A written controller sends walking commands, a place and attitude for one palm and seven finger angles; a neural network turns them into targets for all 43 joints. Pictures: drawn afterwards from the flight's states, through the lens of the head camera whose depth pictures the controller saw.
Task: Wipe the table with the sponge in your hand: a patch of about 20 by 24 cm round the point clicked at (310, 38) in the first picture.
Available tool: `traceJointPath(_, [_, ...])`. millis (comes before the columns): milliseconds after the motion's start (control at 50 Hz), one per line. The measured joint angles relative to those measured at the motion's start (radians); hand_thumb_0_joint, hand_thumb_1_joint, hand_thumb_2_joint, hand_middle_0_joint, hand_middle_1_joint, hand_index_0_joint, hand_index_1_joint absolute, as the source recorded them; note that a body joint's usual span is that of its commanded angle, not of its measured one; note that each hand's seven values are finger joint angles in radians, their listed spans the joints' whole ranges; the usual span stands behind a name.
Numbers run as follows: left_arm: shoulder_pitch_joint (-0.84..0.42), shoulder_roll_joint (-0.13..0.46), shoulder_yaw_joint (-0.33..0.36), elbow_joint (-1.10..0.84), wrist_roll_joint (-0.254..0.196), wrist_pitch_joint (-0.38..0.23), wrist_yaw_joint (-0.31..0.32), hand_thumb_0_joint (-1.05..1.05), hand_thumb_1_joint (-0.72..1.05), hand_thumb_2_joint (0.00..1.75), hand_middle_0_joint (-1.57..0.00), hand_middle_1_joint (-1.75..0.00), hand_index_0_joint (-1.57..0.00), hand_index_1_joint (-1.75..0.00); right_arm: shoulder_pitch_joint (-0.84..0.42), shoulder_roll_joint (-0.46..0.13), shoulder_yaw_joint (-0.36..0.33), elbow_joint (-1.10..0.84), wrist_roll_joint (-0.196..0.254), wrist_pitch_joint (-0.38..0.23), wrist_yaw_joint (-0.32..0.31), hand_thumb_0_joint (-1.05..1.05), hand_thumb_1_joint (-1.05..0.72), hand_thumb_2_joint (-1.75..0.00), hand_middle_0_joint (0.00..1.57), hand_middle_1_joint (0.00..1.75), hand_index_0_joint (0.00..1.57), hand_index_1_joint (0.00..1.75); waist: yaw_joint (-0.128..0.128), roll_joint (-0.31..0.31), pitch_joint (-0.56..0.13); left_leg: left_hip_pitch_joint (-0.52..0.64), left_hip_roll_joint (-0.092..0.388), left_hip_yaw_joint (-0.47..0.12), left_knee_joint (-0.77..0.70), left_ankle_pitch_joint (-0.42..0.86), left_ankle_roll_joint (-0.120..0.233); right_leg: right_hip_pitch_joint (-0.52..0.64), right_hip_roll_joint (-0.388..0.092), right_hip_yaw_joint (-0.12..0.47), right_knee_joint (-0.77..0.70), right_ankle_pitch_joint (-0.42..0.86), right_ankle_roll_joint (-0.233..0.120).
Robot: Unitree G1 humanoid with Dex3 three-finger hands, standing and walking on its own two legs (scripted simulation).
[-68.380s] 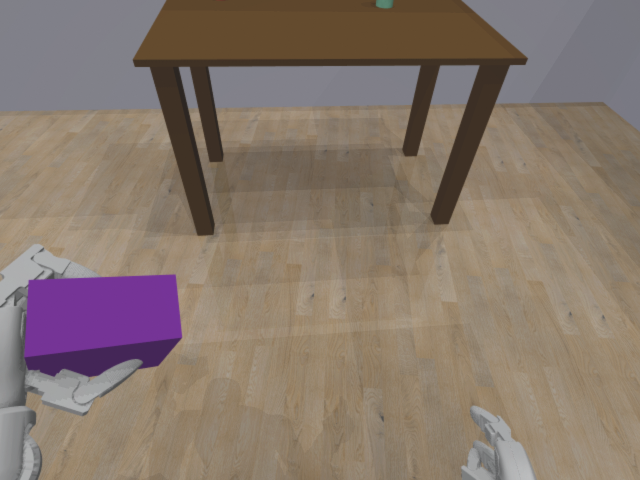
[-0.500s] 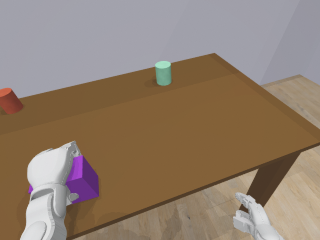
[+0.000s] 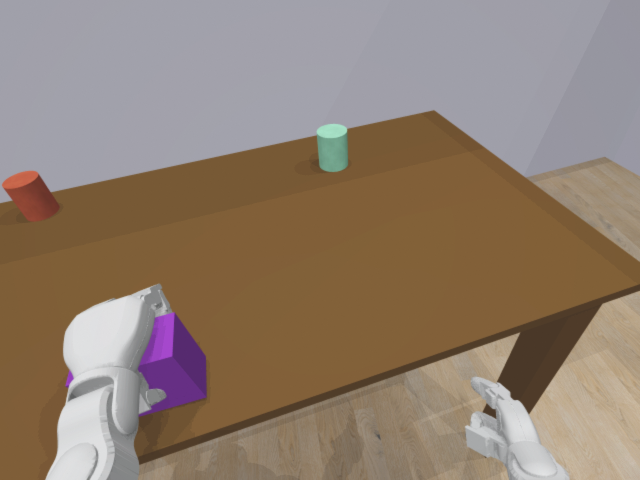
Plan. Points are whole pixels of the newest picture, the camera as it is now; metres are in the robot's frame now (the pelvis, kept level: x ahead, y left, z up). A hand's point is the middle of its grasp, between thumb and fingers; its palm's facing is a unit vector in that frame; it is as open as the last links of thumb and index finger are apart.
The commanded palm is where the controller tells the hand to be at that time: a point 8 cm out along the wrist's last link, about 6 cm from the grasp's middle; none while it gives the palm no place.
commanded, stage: lift the sponge slowly off the table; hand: left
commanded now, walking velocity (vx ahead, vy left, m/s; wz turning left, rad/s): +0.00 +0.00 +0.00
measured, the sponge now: (151, 375) +0.22 +0.26 +0.04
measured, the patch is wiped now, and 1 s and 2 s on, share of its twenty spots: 1.00 1.00 1.00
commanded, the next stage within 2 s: bring the sponge back beside the body in 1.74 s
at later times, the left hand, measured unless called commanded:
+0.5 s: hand (136, 346) +0.21 +0.25 +0.11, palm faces +0.12 -0.16 -0.98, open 10.2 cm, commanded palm +0.18 +0.25 +0.18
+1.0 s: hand (133, 323) +0.22 +0.24 +0.15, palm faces +0.19 -0.17 -0.97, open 10.2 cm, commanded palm +0.18 +0.24 +0.21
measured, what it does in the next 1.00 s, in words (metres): stands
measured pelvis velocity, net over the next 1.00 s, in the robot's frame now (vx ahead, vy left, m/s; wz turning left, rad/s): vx -0.01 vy -0.01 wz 0.00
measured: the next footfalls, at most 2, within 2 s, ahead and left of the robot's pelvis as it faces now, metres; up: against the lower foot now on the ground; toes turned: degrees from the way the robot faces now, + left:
none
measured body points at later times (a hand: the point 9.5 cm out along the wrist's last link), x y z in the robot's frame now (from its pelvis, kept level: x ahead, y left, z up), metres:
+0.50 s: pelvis +0.00 -0.01 +0.00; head -0.04 -0.05 +0.45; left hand +0.20 +0.26 +0.16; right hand +0.25 -0.21 -0.07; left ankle -0.01 +0.10 -0.74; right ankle +0.01 -0.10 -0.74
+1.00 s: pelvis -0.01 -0.01 +0.00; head -0.05 -0.06 +0.45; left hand +0.20 +0.25 +0.20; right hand +0.25 -0.21 -0.07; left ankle -0.01 +0.10 -0.74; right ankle +0.01 -0.10 -0.74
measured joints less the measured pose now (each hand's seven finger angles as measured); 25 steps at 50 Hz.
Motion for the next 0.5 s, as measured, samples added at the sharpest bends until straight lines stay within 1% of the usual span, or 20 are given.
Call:
traceJointPath(220, [-0.039, 0.012, -0.005, 0.016, -0.012, -0.005, -0.030, 0.00, -0.52, 1.04, -0.68, -1.34, -0.74, -1.33, -0.005, 0.003, 0.004, 0.012, -0.005, -0.016, -0.014, 0.01, -0.90, -0.90, 0.20, 0.30, 0.19, 0.30, 0.008, -0.001, 0.018, 0.019, 0.002, -0.006, -0.020, 0.013, -0.005, 0.019, 0.002, -0.004, -0.018, 0.011, -0.005])
traceJointPath(320, [-0.029, 0.010, -0.011, -0.011, -0.032, -0.018, -0.036, 0.00, -0.52, 1.04, -0.68, -1.34, -0.74, -1.32, -0.003, 0.004, 0.004, 0.016, -0.009, -0.021, -0.015, 0.01, -0.90, -0.90, 0.20, 0.30, 0.19, 0.30, 0.011, 0.001, 0.021, 0.029, 0.004, -0.006, -0.028, 0.017, -0.008, 0.029, 0.004, -0.004, -0.026, 0.015, -0.008])
traceJointPath(400, [-0.023, 0.025, -0.002, -0.025, -0.044, -0.024, -0.033, 0.00, -0.53, 1.04, -0.69, -1.33, -0.75, -1.31, -0.007, 0.008, 0.008, 0.020, -0.012, -0.019, -0.016, 0.01, -0.90, -0.90, 0.20, 0.30, 0.19, 0.30, 0.014, -0.001, 0.022, 0.037, 0.008, -0.005, -0.032, 0.018, -0.011, 0.036, 0.008, -0.003, -0.030, 0.017, -0.011])
traceJointPath(500, [-0.032, 0.044, 0.023, -0.033, -0.057, -0.005, -0.035, 0.00, -0.53, 1.04, -0.69, -1.33, -0.75, -1.31, -0.010, 0.006, 0.013, 0.022, -0.009, -0.016, -0.019, 0.01, -0.90, -0.90, 0.20, 0.30, 0.20, 0.30, 0.015, 0.002, 0.023, 0.041, 0.012, -0.008, -0.034, 0.020, -0.015, 0.043, 0.011, -0.006, -0.036, 0.021, -0.015])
